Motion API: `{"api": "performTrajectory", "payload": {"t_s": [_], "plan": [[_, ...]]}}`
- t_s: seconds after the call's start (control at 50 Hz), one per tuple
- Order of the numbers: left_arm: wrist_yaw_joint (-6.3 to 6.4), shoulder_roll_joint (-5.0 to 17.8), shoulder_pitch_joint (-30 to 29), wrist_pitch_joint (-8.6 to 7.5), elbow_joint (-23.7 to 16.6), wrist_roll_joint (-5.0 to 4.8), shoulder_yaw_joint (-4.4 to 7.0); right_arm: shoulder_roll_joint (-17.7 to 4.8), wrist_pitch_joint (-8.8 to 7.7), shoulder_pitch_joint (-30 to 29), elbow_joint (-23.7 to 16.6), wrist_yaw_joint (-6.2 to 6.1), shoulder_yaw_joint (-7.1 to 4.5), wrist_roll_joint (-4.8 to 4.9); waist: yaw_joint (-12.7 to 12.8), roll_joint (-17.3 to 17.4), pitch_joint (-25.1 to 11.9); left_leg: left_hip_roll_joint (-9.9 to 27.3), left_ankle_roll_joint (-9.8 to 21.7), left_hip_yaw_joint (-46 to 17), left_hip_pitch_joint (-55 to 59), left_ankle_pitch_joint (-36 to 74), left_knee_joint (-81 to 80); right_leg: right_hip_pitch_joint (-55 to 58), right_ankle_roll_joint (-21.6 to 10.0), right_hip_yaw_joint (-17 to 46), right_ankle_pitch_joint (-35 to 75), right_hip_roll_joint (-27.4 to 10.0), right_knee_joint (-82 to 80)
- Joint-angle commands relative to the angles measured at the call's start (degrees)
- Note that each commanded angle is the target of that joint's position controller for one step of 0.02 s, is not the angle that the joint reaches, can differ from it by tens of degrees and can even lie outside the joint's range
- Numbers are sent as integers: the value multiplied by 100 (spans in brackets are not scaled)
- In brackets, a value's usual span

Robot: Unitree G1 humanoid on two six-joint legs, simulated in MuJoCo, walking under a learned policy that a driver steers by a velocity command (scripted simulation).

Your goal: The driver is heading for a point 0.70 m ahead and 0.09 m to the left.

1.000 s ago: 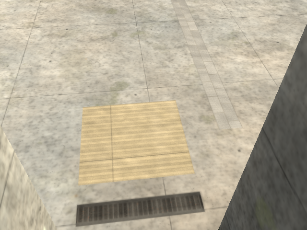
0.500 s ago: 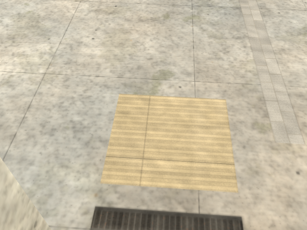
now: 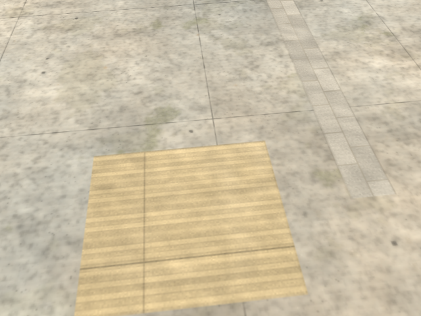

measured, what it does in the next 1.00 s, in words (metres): goes down: left foot 0.19 m lower, then right foot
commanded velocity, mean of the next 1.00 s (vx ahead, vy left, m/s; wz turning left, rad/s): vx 0.43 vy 0.00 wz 0.00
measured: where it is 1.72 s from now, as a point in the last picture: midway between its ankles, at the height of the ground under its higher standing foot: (207, 296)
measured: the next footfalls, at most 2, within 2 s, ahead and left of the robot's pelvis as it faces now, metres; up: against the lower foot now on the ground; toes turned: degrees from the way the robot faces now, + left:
left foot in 0.36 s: +0.40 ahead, +0.10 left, -0.19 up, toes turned +3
right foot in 0.76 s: +0.70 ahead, -0.07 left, -0.19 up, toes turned -2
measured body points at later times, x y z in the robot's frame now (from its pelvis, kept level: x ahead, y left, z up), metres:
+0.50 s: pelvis +0.34 +0.04 -0.19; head +0.36 +0.04 +0.26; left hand +0.32 +0.26 -0.34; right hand +0.41 -0.20 -0.33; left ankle +0.36 +0.10 -0.91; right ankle +0.25 -0.09 -0.73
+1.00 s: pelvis +0.60 +0.00 -0.17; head +0.63 -0.02 +0.28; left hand +0.63 +0.24 -0.31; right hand +0.65 -0.23 -0.33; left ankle +0.61 +0.14 -0.85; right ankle +0.65 -0.07 -0.91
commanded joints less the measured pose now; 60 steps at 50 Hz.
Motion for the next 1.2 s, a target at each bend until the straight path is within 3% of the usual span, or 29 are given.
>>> {"api": "performTrajectory", "payload": {"t_s": [0.02, 0.04, 0.08, 0.12, 0.14, 0.2, 0.26, 0.3, 0.32, 0.36, 0.38, 0.4, 0.42, 0.44, 0.46, 0.52, 0.58, 0.66, 0.72, 0.76, 0.78, 0.8, 0.82, 0.84, 0.88, 1.0, 1.12, 1.16, 1.2], "plan": [[153, 317, 1014, 3, 76, -30, -38, -511, 41, -682, -473, 33, -95, -114, 297, -136, 597, 790, -256, -691, -3498, 1947, -1003, 1070, -1077, 2833, -409, -2033, -701], [245, 203, 593, -43, -17, -7, -146, -339, 92, -1015, -657, 121, -18, -60, -133, 282, 1048, 906, -592, -495, -2188, 3057, -2952, -868, -823, 2164, 257, -1629, -1023], [328, 747, 741, -169, 13, 122, 28, -210, 186, -794, -388, 151, 11, -239, -125, -40, 681, 758, -798, -40, -623, 3971, -3842, -1530, -744, 1753, 2464, -1434, -799], [456, 553, 954, -393, 33, -135, 62, -566, -81, -1011, -334, 229, -88, 53, -17, -476, 363, 728, -695, -13, -489, 5937, -5632, -996, -270, 1080, 1454, -794, 80], [448, 390, 1010, -411, 32, -185, 39, -417, -142, -1526, -425, 256, -5, 101, 126, -142, 498, 658, -735, 258, 160, 7057, -6329, -1535, -266, 861, 764, -672, 52], [388, 349, 1168, -243, -27, -183, 102, -302, -103, -1954, -507, 296, 30, 26, 424, -596, 735, 628, -732, 183, 255, 6776, -6544, -1031, -415, 1091, 853, -729, 630], [419, 213, 1762, -180, 77, 73, 122, -304, -134, -2753, -759, 237, 69, 23, 1026, -223, 1093, 603, -774, 253, -594, 6166, -7371, 154, -491, 1359, 1077, -788, 1640], [352, 360, 1134, -28, -38, 350, 118, -286, -176, -2148, -762, 331, 32, 260, 731, -716, 1054, 878, -599, -32, 251, 5622, -8047, 110, -781, 1794, 1271, -927, 2098], [309, 265, 1246, -23, 19, 318, 95, -435, -145, -1804, -597, 325, -8, 262, 706, -256, 879, 667, -548, 367, 707, 5511, -8440, 358, -686, 1495, 2271, -777, 2529], [340, 119, 1153, -39, 149, 303, 52, -989, -71, 253, 37, 325, -267, 203, -100, -90, 143, 849, -287, 336, 3325, 5638, -9556, -541, -578, 1032, 2486, -358, 5228], [254, 21, 1096, -74, 144, 151, 136, -1304, -85, 791, 196, 348, -366, 204, -292, 714, -94, 1614, -36, -459, 4777, 8232, -8753, -2194, -332, 325, -2561, 603, 7495], [351, 117, 1554, -62, -144, -155, 61, -1132, -176, 892, 9, 392, -202, -20, 47, 612, -971, 2573, 92, -1135, 6757, 8469, -7010, -3951, -313, 660, -2633, 79, 7288], [388, 331, 1282, -78, -236, -121, 20, -1163, -134, 754, -140, 320, -309, 99, -288, 1113, -1474, 2752, 660, -1756, 7122, 6057, -7277, -4880, -267, 509, -2419, -209, 7493], [360, 407, 655, -83, -468, 79, 17, -1218, -109, 562, -169, 172, -396, 161, -390, 1414, -1373, 2761, 1051, -2541, 6241, 2455, -8344, -5134, -187, 307, -1548, -290, 7503], [297, 678, -77, -125, -592, 289, 144, -655, -179, -44, -349, 104, -208, 140, -172, 238, -679, 2328, 629, -2153, 4812, 1406, -8936, -4663, -113, 628, -48, -559, 6099], [99, 146, -222, 139, -575, 280, 16, -520, -338, -256, -298, 57, -104, 65, 499, 63, 694, 2049, 664, -1576, 1551, 3969, -9430, -2965, 418, 491, 494, -901, 3675], [25, -96, -437, 92, -645, 180, -128, -527, -346, -137, -190, 55, -141, 246, 597, 703, 355, 1593, 403, -659, 1302, 5740, -9246, -1937, 394, 289, 1711, -935, 2069], [-61, 25, -1313, 32, -734, 156, -161, -643, -383, 163, -156, 154, -185, 387, 274, 312, 416, 1396, 95, -417, 1630, 5466, -9333, -903, 182, -212, 2651, -502, 455], [8, 197, -1510, -14, -813, 249, -112, -913, -321, 380, -16, 119, -205, 279, 275, 368, 682, 1543, 109, -503, 2600, 6207, -9024, -947, 86, -307, 1713, -353, -135], [114, 411, 1, -169, -224, 247, -16, -815, -319, 381, 62, 114, -135, 255, 864, 126, -117, 1079, -102, -34, 2659, 6771, -7208, 785, -2, -241, 2351, -213, -544], [131, 947, 877, -259, -44, 338, 95, -572, -348, 743, -75, 97, -54, 293, 970, -446, -949, 716, -272, 244, 1782, 4765, -5583, 2266, -290, 1062, 3907, -1459, -350], [110, 1313, 1126, -152, -36, 261, 199, 6, -265, 1761, 78, 102, 58, 508, 722, -1769, -2250, -69, -496, 384, 418, 113, -3236, 3837, -1347, 3319, 4948, -3017, -717], [116, 1018, 823, -21, -39, -5, 174, -575, -174, 1204, 48, 56, -71, 273, 791, -647, -2071, 109, -460, -140, -39, 636, -3009, 3442, -1160, 3234, 3593, -2584, -1100], [167, 746, 131, -3, -145, 3, 71, -612, -184, 520, -180, 76, -93, 246, 676, -604, -1009, 363, -508, -52, -400, 1093, -3151, 2628, -990, 2440, 3319, -2291, -1336], [180, 296, -302, -48, -189, 23, -37, -433, -113, 96, -307, 64, -68, 152, 469, -437, -297, 705, -662, -139, -43, 1604, -3807, 1485, -799, 1531, 4672, -1976, -1610], [193, 307, -349, -201, 70, 80, -138, -84, 146, 191, -198, 53, 61, 173, -58, -370, -299, 633, -875, 14, 1348, 2126, -5660, 384, -620, 299, 5911, -1501, -1830], [215, 259, -107, -76, 217, 5, -175, -206, 246, -429, -126, -27, 177, 185, 136, -552, -145, 633, -825, 209, 2171, 2761, -7067, -123, -428, 474, 3153, -1479, -1911], [238, 188, -131, 1, 232, -18, -187, -122, 206, -365, -18, -32, 241, 134, 65, -339, 80, 650, -764, 239, 2650, 3133, -7999, -397, -235, 563, 2106, -1357, -1713], [247, -38, 349, 72, 294, 36, -195, -441, 114, -235, 13, -56, 233, 51, 323, 344, 214, 1425, -673, -643, 2967, 4246, -8504, -616, 125, 459, 1018, -924, -1192]]}}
